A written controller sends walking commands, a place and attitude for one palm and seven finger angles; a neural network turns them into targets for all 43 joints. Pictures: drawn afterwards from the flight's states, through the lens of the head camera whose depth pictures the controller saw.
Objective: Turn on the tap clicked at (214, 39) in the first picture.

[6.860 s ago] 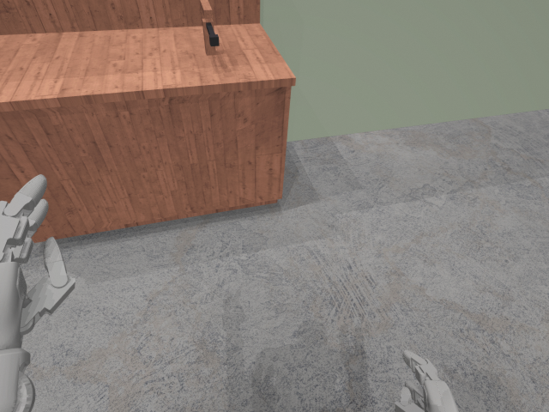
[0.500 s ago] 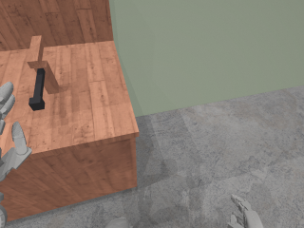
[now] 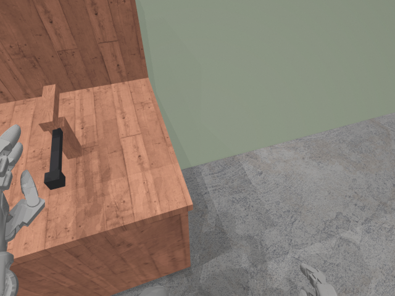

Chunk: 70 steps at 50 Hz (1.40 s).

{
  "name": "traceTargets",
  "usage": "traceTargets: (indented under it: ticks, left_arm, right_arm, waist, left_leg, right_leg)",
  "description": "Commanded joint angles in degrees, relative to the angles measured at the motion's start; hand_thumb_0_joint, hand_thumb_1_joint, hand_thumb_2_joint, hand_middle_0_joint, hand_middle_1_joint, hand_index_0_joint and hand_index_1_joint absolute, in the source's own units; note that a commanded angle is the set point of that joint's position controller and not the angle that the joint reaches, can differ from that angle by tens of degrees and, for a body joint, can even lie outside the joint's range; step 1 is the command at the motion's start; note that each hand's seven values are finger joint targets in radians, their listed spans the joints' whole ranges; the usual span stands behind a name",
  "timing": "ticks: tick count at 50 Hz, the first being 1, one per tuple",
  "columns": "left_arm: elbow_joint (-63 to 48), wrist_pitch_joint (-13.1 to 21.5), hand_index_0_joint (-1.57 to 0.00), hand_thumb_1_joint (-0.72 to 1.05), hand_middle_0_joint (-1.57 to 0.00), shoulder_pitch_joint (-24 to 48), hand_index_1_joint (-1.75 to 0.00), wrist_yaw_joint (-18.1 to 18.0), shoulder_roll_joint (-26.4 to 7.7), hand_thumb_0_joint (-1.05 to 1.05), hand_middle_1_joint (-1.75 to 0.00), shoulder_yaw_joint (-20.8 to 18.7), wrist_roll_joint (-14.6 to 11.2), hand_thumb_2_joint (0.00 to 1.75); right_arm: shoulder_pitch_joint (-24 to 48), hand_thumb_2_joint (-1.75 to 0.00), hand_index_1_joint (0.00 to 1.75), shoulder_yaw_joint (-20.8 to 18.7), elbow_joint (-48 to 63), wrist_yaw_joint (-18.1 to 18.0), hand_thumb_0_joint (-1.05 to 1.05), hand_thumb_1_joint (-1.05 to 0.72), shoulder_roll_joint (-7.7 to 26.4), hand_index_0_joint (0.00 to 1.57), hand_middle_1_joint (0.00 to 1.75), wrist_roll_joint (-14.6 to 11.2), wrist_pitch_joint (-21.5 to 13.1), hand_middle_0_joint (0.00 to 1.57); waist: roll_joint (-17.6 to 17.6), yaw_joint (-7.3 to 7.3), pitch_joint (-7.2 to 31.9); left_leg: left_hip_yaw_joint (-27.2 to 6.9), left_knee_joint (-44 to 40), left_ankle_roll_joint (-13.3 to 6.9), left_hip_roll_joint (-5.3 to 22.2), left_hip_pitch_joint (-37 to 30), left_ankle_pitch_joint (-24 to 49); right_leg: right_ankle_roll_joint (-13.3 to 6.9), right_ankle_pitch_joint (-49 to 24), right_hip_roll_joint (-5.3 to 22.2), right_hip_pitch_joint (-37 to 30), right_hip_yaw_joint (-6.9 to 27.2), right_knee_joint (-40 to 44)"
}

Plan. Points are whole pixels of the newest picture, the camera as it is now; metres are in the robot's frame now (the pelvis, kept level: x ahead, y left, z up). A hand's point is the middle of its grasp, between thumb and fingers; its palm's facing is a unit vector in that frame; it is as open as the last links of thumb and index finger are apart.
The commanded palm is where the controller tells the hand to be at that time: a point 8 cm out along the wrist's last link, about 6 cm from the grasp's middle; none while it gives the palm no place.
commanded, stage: come to a stop and stand still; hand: left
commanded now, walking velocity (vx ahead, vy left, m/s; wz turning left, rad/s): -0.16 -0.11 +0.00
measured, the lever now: (55, 179) +0.31 +0.32 +0.06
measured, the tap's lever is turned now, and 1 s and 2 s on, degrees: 0 0 0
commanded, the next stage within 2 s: look again from close up in 1.18 s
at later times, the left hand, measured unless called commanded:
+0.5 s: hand out of the picture +0.24 +0.32 +0.17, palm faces +0.48 -0.77 -0.41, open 7.4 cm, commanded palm +0.17 +0.29 +0.18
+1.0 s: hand out of the picture +0.23 +0.34 +0.16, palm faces +0.39 -0.86 -0.32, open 7.4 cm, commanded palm +0.18 +0.37 +0.18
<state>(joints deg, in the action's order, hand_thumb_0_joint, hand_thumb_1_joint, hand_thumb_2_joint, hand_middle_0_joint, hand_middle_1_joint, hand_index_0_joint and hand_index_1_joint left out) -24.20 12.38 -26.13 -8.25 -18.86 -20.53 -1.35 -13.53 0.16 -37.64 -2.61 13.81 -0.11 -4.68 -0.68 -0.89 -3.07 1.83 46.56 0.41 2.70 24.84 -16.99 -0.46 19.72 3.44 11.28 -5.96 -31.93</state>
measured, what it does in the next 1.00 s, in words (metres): steps on the spot: left foot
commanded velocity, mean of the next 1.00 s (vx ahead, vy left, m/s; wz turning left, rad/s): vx -0.02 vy -0.04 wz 0.00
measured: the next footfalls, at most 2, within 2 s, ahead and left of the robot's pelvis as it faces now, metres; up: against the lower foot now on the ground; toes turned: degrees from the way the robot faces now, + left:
left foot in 0.04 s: +0.06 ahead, +0.13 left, +0.00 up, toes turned -5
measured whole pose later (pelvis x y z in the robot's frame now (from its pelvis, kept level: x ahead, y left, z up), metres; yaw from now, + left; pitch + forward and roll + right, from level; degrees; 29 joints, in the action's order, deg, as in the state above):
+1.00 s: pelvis +0.01 +0.09 +0.00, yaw -2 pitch -1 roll -2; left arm -26.7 12.9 -22.4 -6.3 -19.4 -20.3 -1.3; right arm -13.0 2.2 -34.5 -0.4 9.0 -0.2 -8.8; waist -2.3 -2.5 -2.7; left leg 3.6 27.8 -5.0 -2.0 16.2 -11.3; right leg 1.2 13.3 1.4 10.1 0.5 -23.8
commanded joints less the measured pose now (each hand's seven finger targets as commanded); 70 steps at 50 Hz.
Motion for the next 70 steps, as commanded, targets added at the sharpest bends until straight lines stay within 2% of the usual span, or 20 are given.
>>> traceTargets:
  ticks: [1, 3, 4, 7, 13, 16, 18, 19, 20, 21, 22, 24, 26, 29, 32, 37, 46, 52, 57, 70]
  left_arm:
    - [-21.29, 3.75, -0.2, 0.9, -0.2, 9.44, -0.3, -1.9, -11.32, 0.0, -0.3, -4.78, -0.43, 0.9]
    - [-25.02, 3.91, -0.2, 0.9, -0.2, 9.08, -0.3, -2.2, -13.09, 0.0, -0.3, -6.34, -0.44, 0.9]
    - [-22.76, 4.15, -0.2, 0.9, -0.2, 9.11, -0.3, -2.01, -13.18, 0.0, -0.3, -6.98, -0.35, 0.9]
    - [-24.19, 3.53, -0.2, 0.9, -0.2, 6.73, -0.3, -1.81, -15.02, 0.0, -0.3, -10.26, -0.65, 0.9]
    - [-18.15, 0.91, -0.2, 0.9, -0.2, -3.03, -0.3, -0.53, -11.34, 0.0, -0.3, -8.18, -1.47, 0.9]
    - [-12.24, -1.28, -0.2, 0.9, -0.2, -2.49, -0.3, -0.24, -9.31, 0.0, -0.3, -5.83, -2.74, 0.9]
    - [-10.63, -2.05, -0.2, 0.9, -0.2, -0.13, -0.3, -0.4, -10.13, 0.0, -0.3, -5.39, -2.65, 0.9]
    - [-19.45, 3.5, -0.2, 0.9, -0.2, 56.87, -0.3, 1.82, -52.81, 0.0, -0.3, -34.87, 4.05, 0.9]
    - [9.75, 1.79, -0.2, 0.9, -0.2, 28.63, -0.3, 4.6, -20.78, 0.0, -0.3, -13.1, 0.53, 0.9]
    - [7.56, 2.01, -0.2, 0.9, -0.2, 15.14, -0.3, 3.91, -19.09, 0.0, -0.3, -13.05, -1.36, 0.9]
    - [10.78, 0.56, -0.2, 0.9, -0.2, 16.34, -0.3, 4.4, -9.62, 0.0, -0.3, -4.18, -1.24, 0.9]
    - [-1.73, 1.91, -0.2, 0.9, -0.2, 18.03, -0.3, 4.13, -9.49, 0.0, -0.3, -1.22, -1.72, 0.9]
    - [-9.36, 2.46, -0.2, 0.9, -0.2, 15.49, -0.3, 3.62, -6.94, 0.0, -0.3, 2.46, -1.46, 0.9]
    - [-19.04, 3.79, -0.2, 0.9, -0.2, 13.06, -0.3, 2.13, -11.91, 0.0, -0.3, -1.99, -0.96, 0.9]
    - [-21.06, 4.74, -0.2, 0.9, -0.2, 8.19, -0.3, 0.54, -20.07, 0.0, -0.3, -11.91, -1.16, 0.9]
    - [-16.54, 5.96, -0.2, 0.9, -0.2, 8.73, -0.3, 0.83, -16.01, 0.0, -0.3, -11.66, -1.38, 0.9]
    - [-13.69, 4.32, -0.2, 0.9, -0.2, 7.3, -0.3, 2.2, -7.8, 0.0, -0.3, -1.67, 0.03, 0.9]
    - [-17.11, 3.48, -0.2, 0.9, -0.2, 13.17, -0.3, 0.85, -13.47, 0.0, -0.3, -6.76, 0.47, 0.9]
    - [-17.43, 3.76, -0.2, 0.9, -0.2, 11.01, -0.3, 0.95, -12.83, 0.0, -0.3, -7.09, -0.26, 0.9]
    - [-13.09, 2.04, -0.2, 0.9, -0.2, 8.18, -0.3, 0.97, -10.18, 0.0, -0.3, -4.43, -0.55, 0.9]
  right_arm:
    - [6.43, -0.9, 0.3, -2.4, 10.64, -1.82, 0.0, -0.9, 2.65, 0.2, 0.3, 0.13, -5.1, 0.2]
    - [6.07, -0.9, 0.3, -3.58, 11.69, -1.83, 0.0, -0.9, 4.7, 0.2, 0.3, 0.05, -5.24, 0.2]
    - [5.88, -0.9, 0.3, -3.78, 11.75, -1.21, 0.0, -0.9, 4.3, 0.2, 0.3, 0.14, -5.28, 0.2]
    - [5.89, -0.9, 0.3, -3.29, 11.43, -0.15, 0.0, -0.9, 3.13, 0.2, 0.3, 0.9, -5.59, 0.2]
    - [5.59, -0.9, 0.3, -2.32, 13.06, 1.57, 0.0, -0.9, 3.71, 0.2, 0.3, -0.1, -4.43, 0.2]
    - [5.15, -0.9, 0.3, -2.07, 12.49, 0.73, 0.0, -0.9, 3.0, 0.2, 0.3, -0.49, -3.55, 0.2]
    - [6.36, -0.9, 0.3, -1.09, 11.73, -0.1, 0.0, -0.9, 2.54, 0.2, 0.3, -0.34, -2.92, 0.2]
    - [2.52, -0.9, 0.3, -4.63, 9.7, -1.19, 0.0, -0.9, 6.54, 0.2, 0.3, 1.72, -6.64, 0.2]
    - [4.82, -0.9, 0.3, -2.29, 9.5, -1.4, 0.0, -0.9, 0.91, 0.2, 0.3, -0.27, -7.06, 0.2]
    - [3.8, -0.9, 0.3, -3.42, 11.43, -0.9, 0.0, -0.9, 3.66, 0.2, 0.3, -0.75, -6.88, 0.2]
    - [5.5, -0.9, 0.3, -3.27, 11.78, -0.27, 0.0, -0.9, 3.63, 0.2, 0.3, -1.6, -6.36, 0.2]
    - [5.07, -0.9, 0.3, -3.06, 11.68, 0.51, 0.0, -0.9, 4.72, 0.2, 0.3, -1.33, -6.1, 0.2]
    - [6.68, -0.9, 0.3, -2.88, 13.24, 1.87, 0.0, -0.9, 3.93, 0.2, 0.3, -1.45, -6.46, 0.2]
    - [8.23, -0.9, 0.3, -2.81, 14.21, 2.09, 0.0, -0.9, 4.24, 0.2, 0.3, -0.79, -6.82, 0.2]
    - [8.69, -0.9, 0.3, -2.72, 13.96, 0.99, 0.0, -0.9, 4.96, 0.2, 0.3, 0.0, -6.23, 0.2]
    - [7.52, -0.9, 0.3, -2.37, 14.51, 0.24, 0.0, -0.9, 4.25, 0.2, 0.3, -0.28, -5.8, 0.2]
    - [4.16, -0.9, 0.3, -2.82, 12.26, 1.82, 0.0, -0.9, 5.26, 0.2, 0.3, -0.5, -7.73, 0.2]
    - [6.51, -0.9, 0.3, -2.03, 11.76, 0.79, 0.0, -0.9, 4.46, 0.2, 0.3, 0.01, -6.46, 0.2]
    - [7.28, -0.9, 0.3, -1.75, 12.4, 0.51, 0.0, -0.9, 3.61, 0.2, 0.3, 0.05, -5.93, 0.2]
    - [6.95, -0.9, 0.3, -2.32, 13.28, -0.01, 0.0, -0.9, 4.34, 0.2, 0.3, -0.72, -4.02, 0.2]
  waist:
    - [1.24, 0.58, 10.79]
    - [14.93, -0.41, 14.37]
    - [14.68, -0.37, 12.3]
    - [19.66, 0.24, 12.24]
    - [8.93, 0.54, 12.11]
    - [-5.48, 1.0, 9.42]
    - [-5.96, 1.19, 6.9]
    - [-15.38, -1.84, -5.9]
    - [-14.59, -1.01, 5.91]
    - [-11.39, -2.91, 3.91]
    - [-3.67, -2.18, 6.06]
    - [3.65, -2.22, 11.35]
    - [0.6, -2.35, 10.57]
    - [-2.97, -1.79, 9.87]
    - [1.54, -1.17, 7.67]
    - [15.7, -0.57, 3.48]
    - [4.98, 0.08, 8.32]
    - [5.13, -0.21, 10.2]
    - [9.23, -0.45, 9.84]
    - [3.65, -0.01, 8.35]
  left_leg:
    - [2.46, -19.86, 0.16, -2.21, -18.28, 20.24]
    - [-13.87, -22.93, -6.03, 12.15, -24.99, 40.05]
    - [-16.88, -26.57, -7.59, 13.93, -20.79, 36.13]
    - [-13.67, -24.63, -6.83, 13.36, -21.27, 41.42]
    - [-3.56, -19.72, -1.42, 7.86, -8.61, 17.86]
    - [-0.31, -13.21, 1.23, 0.41, -9.73, 4.86]
    - [-1.12, -12.35, 0.82, 0.02, -10.76, 3.8]
    - [6.42, -10.31, 1.09, -3.4, -4.95, 5.97]
    - [-0.33, -13.9, -1.78, -6.04, -9.14, 8.34]
    - [0.09, -14.81, -1.05, -2.14, -10.53, 10.89]
    - [1.32, -17.72, -1.14, -1.56, -13.62, 12.27]
    - [-0.56, -20.5, -2.91, 0.58, -18.19, 15.83]
    - [-1.38, -19.58, -3.71, 1.1, -16.96, 13.85]
    - [-2.37, -20.13, -2.89, -0.73, -14.39, 3.87]
    - [-3.92, -21.58, -2.03, -0.83, -14.57, -1.17]
    - [-11.75, -34.92, -3.97, 6.25, -0.55, -14.27]
    - [-9.94, -29.91, -2.09, 6.09, -11.68, 2.68]
    - [-7.99, -28.25, -0.28, 4.55, -15.13, 9.05]
    - [-8.15, -29.21, -0.3, 4.57, -14.33, 7.16]
    - [-5.88, -27.29, -1.49, 2.54, -13.2, 7.48]
  right_leg:
    - [-1.63, -26.42, 3.57, -1.34, 4.2, -2.04]
    - [1.37, 5.35, -2.42, 8.04, 3.06, -14.1]
    - [0.96, 13.79, -4.04, 8.36, 5.18, -17.3]
    - [0.42, 7.65, -2.84, 7.33, 5.35, -12.16]
    - [0.19, -14.54, -2.64, -6.6, 5.81, 9.39]
    - [-3.36, -14.61, 3.94, 2.26, 15.65, 14.48]
    - [-3.89, -12.56, 5.23, 6.04, 16.05, 16.35]
    - [3.24, -26.97, 2.1, 12.01, 16.29, 23.33]
    - [-1.88, -25.62, 5.23, 4.89, 15.45, 14.26]
    - [0.21, -32.1, 5.05, 3.36, 18.6, 14.43]
    - [-0.31, -36.22, 5.48, 0.26, 17.2, 9.76]
    - [3.14, -27.6, 2.53, -1.13, 12.94, 7.87]
    - [4.69, -18.15, 1.42, -0.53, 13.04, 10.03]
    - [1.28, -3.17, 2.12, 0.61, 14.21, 14.49]
    - [-2.18, 7.08, 2.29, 5.26, 13.99, 16.33]
    - [-0.81, -1.0, -3.57, -4.87, 6.39, 3.75]
    - [-0.3, -8.84, -2.54, -2.55, 6.96, 8.18]
    - [-0.32, -11.35, -2.19, -3.54, 6.62, 9.06]
    - [-0.51, -10.76, -2.24, -4.64, 6.13, 9.2]
    - [-0.46, -14.73, -0.78, -5.27, 7.64, 12.44]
